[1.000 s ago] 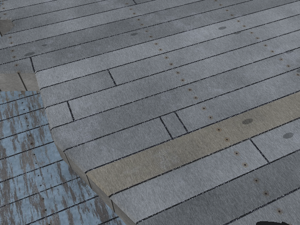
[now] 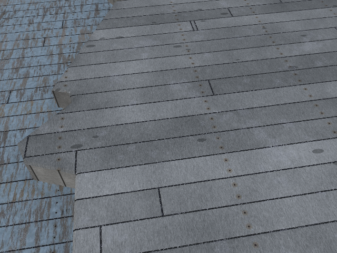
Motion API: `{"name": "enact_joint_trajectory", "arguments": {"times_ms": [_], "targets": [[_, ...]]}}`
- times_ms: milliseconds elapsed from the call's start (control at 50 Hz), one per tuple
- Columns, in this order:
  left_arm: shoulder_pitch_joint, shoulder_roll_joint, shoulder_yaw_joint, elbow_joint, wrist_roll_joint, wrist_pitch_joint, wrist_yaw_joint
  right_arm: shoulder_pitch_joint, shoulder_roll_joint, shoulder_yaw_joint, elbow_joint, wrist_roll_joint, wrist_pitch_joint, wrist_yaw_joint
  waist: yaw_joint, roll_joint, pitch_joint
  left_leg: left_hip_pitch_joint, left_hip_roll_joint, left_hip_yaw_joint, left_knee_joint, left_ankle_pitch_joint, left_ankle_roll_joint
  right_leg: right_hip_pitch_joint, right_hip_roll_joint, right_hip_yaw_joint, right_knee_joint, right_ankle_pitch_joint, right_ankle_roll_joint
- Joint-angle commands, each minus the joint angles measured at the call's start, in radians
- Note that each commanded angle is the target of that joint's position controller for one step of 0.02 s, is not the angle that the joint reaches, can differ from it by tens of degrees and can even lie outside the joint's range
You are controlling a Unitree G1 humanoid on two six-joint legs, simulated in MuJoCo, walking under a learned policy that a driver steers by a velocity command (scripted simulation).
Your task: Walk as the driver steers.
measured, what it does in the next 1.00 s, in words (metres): walks ahead: left foot, then right foot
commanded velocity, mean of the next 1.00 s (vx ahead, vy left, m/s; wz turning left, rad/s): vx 0.50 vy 0.00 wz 0.25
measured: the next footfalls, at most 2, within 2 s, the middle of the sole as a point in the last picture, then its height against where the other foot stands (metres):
left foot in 0.16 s outside the picture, level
right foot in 0.68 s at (197, 228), level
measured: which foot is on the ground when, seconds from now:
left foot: up 0.00-0.14, down 0.16-0.70, up 0.72-1.00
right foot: down 0.00-0.16, up 0.18-0.66, down 0.68-1.00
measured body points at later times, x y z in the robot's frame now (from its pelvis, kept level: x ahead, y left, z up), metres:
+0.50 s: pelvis +0.29 +0.05 +0.01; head +0.31 +0.07 +0.46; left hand +0.45 +0.33 -0.08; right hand +0.42 -0.20 -0.10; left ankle +0.22 +0.11 -0.74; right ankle +0.51 -0.10 -0.67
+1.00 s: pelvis +0.59 +0.05 +0.01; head +0.62 +0.04 +0.46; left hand +0.56 +0.32 -0.11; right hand +0.83 -0.15 -0.09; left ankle +0.68 +0.25 -0.67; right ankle +0.59 -0.04 -0.74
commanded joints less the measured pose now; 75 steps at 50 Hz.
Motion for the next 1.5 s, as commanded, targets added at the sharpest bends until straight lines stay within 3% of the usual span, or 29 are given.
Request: {"name": "enact_joint_trajectory", "arguments": {"times_ms": [20, 80, 140, 160, 180, 200, 220, 240, 280, 380, 460, 600, 640, 680, 700, 720, 740, 780, 880, 1020, 1120, 1180, 1220, 1240, 1260, 1280, 1320, 1400, 1500], "targets": [[-0.014, 0.174, 0.048, -0.077, -0.011, 0.010, 0.003, -0.182, -0.041, -0.009, -0.126, 0.008, -0.017, 0.025, 0.024, -0.067, 0.141, -0.140, 0.029, 0.023, -0.127, -0.087, 0.006, 0.135, -0.320, 0.127, -0.127, 0.277, -0.140], [-0.032, 0.230, 0.065, -0.091, -0.027, 0.033, -0.005, -0.163, -0.064, -0.021, -0.155, 0.010, -0.017, 0.033, -0.002, -0.106, 0.131, 0.064, -0.054, 0.143, -0.207, -0.199, 0.041, 0.121, -0.290, 0.062, 0.007, 0.807, -0.122], [-0.084, 0.296, 0.086, -0.115, -0.052, 0.048, -0.012, 0.147, -0.186, -0.088, -0.107, 0.015, -0.017, 0.021, -0.184, -0.148, -0.042, 0.503, -0.166, 0.164, -0.335, -0.223, 0.123, 0.042, -0.245, 0.039, 0.441, 1.132, -0.099], [-0.090, 0.272, 0.080, -0.131, -0.043, 0.034, -0.011, 0.294, -0.254, -0.122, -0.071, 0.009, -0.011, 0.000, -0.252, -0.108, -0.115, 0.806, -0.123, 0.030, -0.353, -0.191, 0.159, -0.193, -0.205, 0.065, 0.704, 0.833, -0.060], [-0.074, 0.116, 0.040, -0.212, -0.013, -0.003, -0.013, 0.282, -0.377, -0.143, -0.089, -0.003, -0.010, -0.014, -0.152, 0.198, -0.163, 1.128, 0.173, -0.533, -0.402, -0.225, 0.344, -0.688, 0.010, 0.106, 1.146, -0.099, 0.017], [-0.125, 0.147, 0.033, -0.256, -0.038, -0.061, -0.027, 0.276, -0.302, -0.110, -0.120, -0.027, -0.038, -0.007, -0.162, 0.096, -0.386, 1.210, 0.305, -0.940, -0.586, -0.317, 0.451, -0.807, 0.075, 0.433, 1.322, -0.228, 0.009], [-0.253, 0.172, 0.037, -0.298, -0.071, -0.083, -0.038, 0.274, -0.227, -0.089, -0.107, -0.033, -0.055, -0.005, -0.188, 0.036, -0.289, 1.142, 0.268, -0.767, -0.600, -0.233, 0.370, -0.877, 0.010, 0.483, 1.303, -0.138, -0.018], [-0.254, 0.162, 0.031, -0.298, -0.063, -0.090, -0.037, 0.230, -0.191, -0.078, -0.093, -0.019, -0.066, -0.003, -0.142, -0.018, -0.166, 0.999, 0.221, -0.585, -0.583, -0.119, 0.316, -0.882, -0.037, 0.462, 1.204, -0.070, -0.032], [-0.207, 0.177, 0.045, -0.262, -0.039, -0.061, -0.031, 0.116, -0.109, -0.043, -0.118, -0.016, -0.072, -0.007, -0.065, -0.070, -0.080, 0.768, 0.117, -0.371, -0.595, 0.017, 0.228, -0.767, -0.111, 0.451, 1.047, 0.036, -0.032], [-0.249, 0.142, 0.037, -0.291, -0.011, -0.002, -0.025, 0.149, -0.171, -0.047, -0.086, -0.021, -0.087, -0.028, -0.042, -0.010, -0.006, 0.551, 0.089, -0.245, -0.669, 0.131, 0.231, -0.737, -0.118, 0.407, 0.840, 0.155, 0.036], [-0.382, 0.106, 0.023, -0.307, -0.014, -0.007, -0.038, 0.189, -0.181, -0.041, -0.058, -0.017, -0.081, -0.039, -0.105, 0.049, 0.014, 0.570, 0.045, -0.156, -0.665, 0.081, 0.167, -0.698, -0.084, 0.373, 0.512, 0.395, 0.036], [-0.496, 0.139, 0.034, -0.344, -0.035, -0.033, -0.087, 0.268, -0.215, -0.049, -0.009, -0.010, -0.054, -0.046, -0.156, 0.079, 0.066, 0.796, 0.154, -0.237, -0.591, -0.005, 0.133, -0.704, -0.030, 0.358, 0.231, 0.360, -0.016], [-0.409, 0.171, 0.050, -0.323, -0.031, -0.041, -0.092, 0.241, -0.221, -0.053, -0.009, -0.013, -0.043, -0.053, -0.104, 0.108, 0.031, 0.831, 0.150, -0.227, -0.509, 0.200, 0.105, -0.593, 0.002, 0.335, 0.206, 0.287, -0.051], [-0.137, 0.243, 0.081, -0.257, -0.013, -0.043, -0.080, 0.207, -0.193, -0.040, -0.033, -0.028, -0.036, -0.057, 0.029, 0.072, -0.169, 0.698, 0.053, -0.146, -0.164, 0.316, 0.047, -0.168, -0.032, 0.359, 0.256, 0.382, -0.118], [-0.003, 0.331, 0.100, -0.238, 0.007, -0.040, -0.074, 0.340, -0.107, -0.016, -0.056, -0.032, -0.048, -0.057, 0.008, -0.155, -0.352, 0.325, -0.080, -0.098, 0.241, -0.053, -0.030, 0.255, -0.281, 0.749, 0.266, 0.318, -0.269], [0.069, 0.287, 0.093, -0.205, -0.013, -0.032, -0.083, 0.362, -0.090, -0.004, -0.044, -0.011, -0.064, -0.050, 0.026, -0.347, -0.456, 0.105, -0.172, -0.167, 0.461, -0.605, -0.058, 0.399, -0.370, 1.128, 0.060, 0.102, -0.354], [0.005, 0.231, 0.076, -0.217, -0.030, -0.025, -0.078, 0.267, -0.179, -0.024, -0.063, 0.009, -0.074, -0.044, 0.042, -0.232, -0.302, -0.024, -0.100, -0.199, 0.558, -0.567, -0.048, 0.308, -0.346, 1.048, 0.029, -0.090, -0.298], [-0.128, 0.181, 0.054, -0.231, -0.012, -0.010, -0.070, 0.094, -0.181, -0.023, -0.112, -0.005, -0.079, -0.047, 0.001, -0.046, -0.065, -0.011, -0.005, -0.125, 0.463, -0.408, -0.030, -0.040, -0.263, 0.790, -0.025, -0.014, -0.237], [-0.178, 0.171, 0.050, -0.209, -0.013, -0.035, -0.070, 0.183, -0.132, -0.027, -0.089, -0.017, -0.044, -0.060, -0.098, -0.106, -0.003, 0.118, 0.059, -0.105, 0.265, -0.289, -0.058, -0.273, -0.180, 0.570, -0.122, 0.260, -0.248], [-0.081, 0.217, 0.063, -0.161, -0.030, -0.009, -0.049, -0.051, -0.082, -0.012, -0.136, -0.014, -0.063, -0.047, -0.011, -0.074, 0.034, 0.107, 0.035, -0.059, -0.173, 0.009, -0.075, -0.168, -0.149, 0.438, -0.128, 0.365, -0.201], [-0.018, 0.231, 0.070, -0.125, -0.038, 0.017, -0.048, -0.165, -0.088, -0.015, -0.182, -0.001, -0.077, -0.019, 0.028, -0.088, 0.073, 0.093, 0.000, -0.046, -0.317, -0.045, -0.048, -0.031, -0.209, 0.469, -0.067, 0.371, -0.195], [-0.051, 0.257, 0.078, -0.122, -0.041, 0.029, -0.041, -0.107, -0.124, -0.029, -0.181, -0.007, -0.087, -0.010, -0.027, -0.112, 0.032, 0.217, -0.042, -0.018, -0.370, -0.148, -0.004, 0.015, -0.222, 0.467, 0.042, 0.573, -0.167], [-0.077, 0.222, 0.064, -0.127, -0.041, 0.029, -0.037, 0.159, -0.199, -0.069, -0.109, -0.018, -0.088, -0.024, -0.162, -0.083, -0.137, 0.636, -0.045, -0.016, -0.398, -0.098, 0.060, -0.112, -0.136, 0.386, 0.359, 0.726, -0.114], [-0.070, 0.146, 0.035, -0.157, -0.007, 0.021, -0.039, 0.340, -0.284, -0.088, -0.090, -0.034, -0.082, -0.040, -0.214, 0.077, -0.295, 0.951, 0.200, -0.297, -0.368, -0.060, 0.136, -0.358, -0.056, 0.342, 0.711, 0.349, -0.071], [0.039, 0.083, 0.015, -0.166, -0.030, -0.004, -0.051, 0.343, -0.309, -0.087, -0.082, -0.040, -0.082, -0.032, -0.147, 0.309, -0.397, 1.184, 0.365, -0.750, -0.505, -0.252, 0.287, -0.710, 0.095, 0.433, 0.972, -0.262, -0.034], [-0.051, 0.198, 0.042, -0.155, -0.055, -0.015, -0.057, 0.322, -0.214, -0.068, -0.089, -0.030, -0.079, -0.035, -0.194, 0.160, -0.298, 1.118, 0.329, -0.690, -0.544, -0.367, 0.240, -0.825, 0.032, 0.507, 1.058, -0.233, -0.039], [-0.174, 0.197, 0.048, -0.187, -0.053, -0.013, -0.057, 0.198, -0.157, -0.044, -0.095, -0.029, -0.079, -0.036, -0.143, 0.021, -0.104, 0.843, 0.256, -0.422, -0.590, -0.251, 0.171, -0.808, -0.053, 0.465, 1.005, -0.050, -0.037], [-0.112, 0.143, 0.055, -0.168, -0.048, 0.037, -0.053, 0.107, -0.125, -0.039, -0.074, -0.038, -0.108, -0.030, -0.051, 0.060, -0.006, 0.600, 0.186, -0.190, -0.717, -0.099, 0.149, -0.689, -0.095, 0.473, 0.917, 0.090, -0.001], [-0.208, 0.118, 0.055, -0.208, -0.028, 0.041, -0.053, 0.090, -0.161, -0.050, -0.040, -0.048, -0.104, -0.053, -0.048, 0.035, 0.048, 0.591, 0.143, 0.040, -0.706, 0.257, 0.111, -0.714, -0.070, 0.449, 0.673, 0.302, 0.029]]}}
Velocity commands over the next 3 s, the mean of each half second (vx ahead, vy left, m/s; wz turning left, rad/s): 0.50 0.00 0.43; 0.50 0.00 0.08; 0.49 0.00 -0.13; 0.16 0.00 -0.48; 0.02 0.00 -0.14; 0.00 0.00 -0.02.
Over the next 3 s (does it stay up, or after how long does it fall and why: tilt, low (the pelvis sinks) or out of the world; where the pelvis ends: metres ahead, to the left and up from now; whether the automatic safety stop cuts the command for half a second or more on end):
stays up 1.08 0.21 -0.01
